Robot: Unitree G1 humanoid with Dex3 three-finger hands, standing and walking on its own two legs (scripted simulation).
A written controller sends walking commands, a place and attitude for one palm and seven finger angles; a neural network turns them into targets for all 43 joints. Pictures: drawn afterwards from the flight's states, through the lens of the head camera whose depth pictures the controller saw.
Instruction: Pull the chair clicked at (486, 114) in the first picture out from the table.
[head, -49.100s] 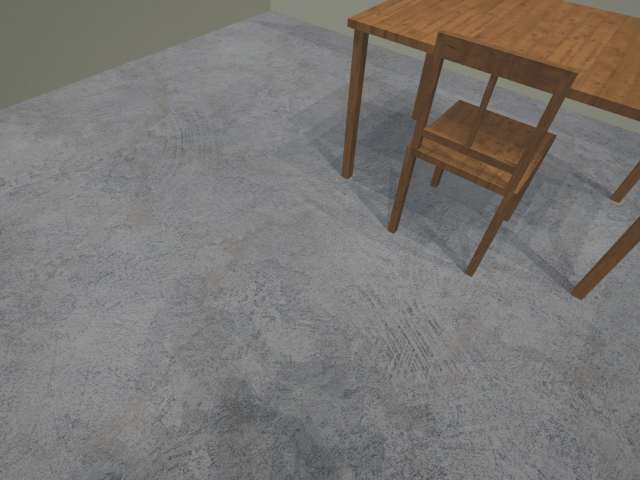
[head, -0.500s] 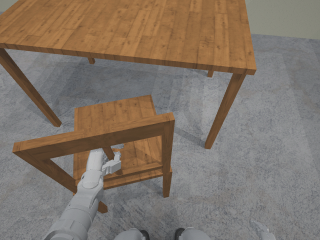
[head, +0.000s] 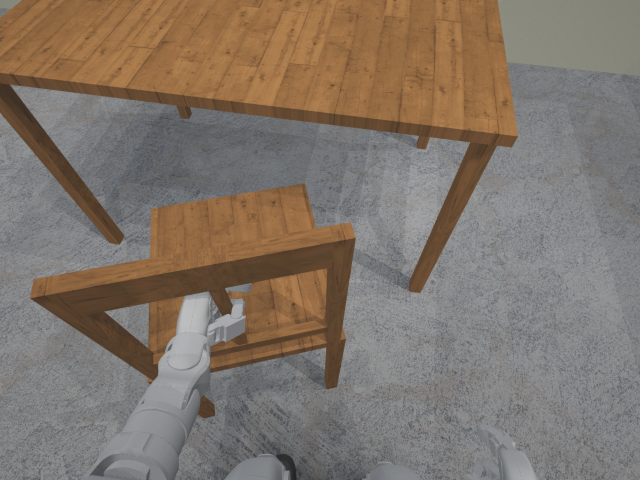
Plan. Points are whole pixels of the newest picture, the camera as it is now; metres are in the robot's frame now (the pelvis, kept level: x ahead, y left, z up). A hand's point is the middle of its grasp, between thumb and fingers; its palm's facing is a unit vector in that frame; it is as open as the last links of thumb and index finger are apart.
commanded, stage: step backward, pulling the chair out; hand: left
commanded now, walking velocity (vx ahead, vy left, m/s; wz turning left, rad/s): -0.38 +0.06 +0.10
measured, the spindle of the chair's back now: (230, 316) +0.35 +0.17 -0.12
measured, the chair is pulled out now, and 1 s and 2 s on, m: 0.28 0.44 0.67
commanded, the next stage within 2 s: stop walking, hand still on the chair in 1.40 s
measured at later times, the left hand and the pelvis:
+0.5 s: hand (248, 373) +0.25 +0.11 -0.06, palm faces +0.01 -0.99 -0.15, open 5.0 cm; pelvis -0.08 +0.01 +0.00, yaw +6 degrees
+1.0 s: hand (221, 459) +0.15 +0.13 -0.06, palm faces -0.03 -0.99 -0.14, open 4.9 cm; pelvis -0.18 +0.03 -0.01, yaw +3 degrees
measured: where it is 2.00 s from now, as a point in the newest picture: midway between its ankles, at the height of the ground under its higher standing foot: outside the picture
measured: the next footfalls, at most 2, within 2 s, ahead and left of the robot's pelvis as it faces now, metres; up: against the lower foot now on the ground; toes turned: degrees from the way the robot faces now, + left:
right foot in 0.08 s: +0.03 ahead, -0.13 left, +0.00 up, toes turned -2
left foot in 0.48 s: -0.12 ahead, +0.18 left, +0.00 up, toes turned +9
